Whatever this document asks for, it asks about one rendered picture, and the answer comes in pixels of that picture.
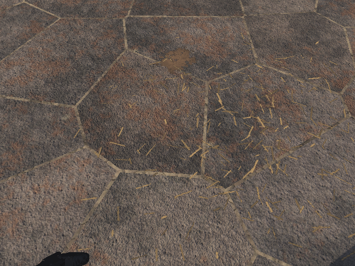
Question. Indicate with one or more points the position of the left robot hand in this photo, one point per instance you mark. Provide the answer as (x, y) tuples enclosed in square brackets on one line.
[(65, 259)]

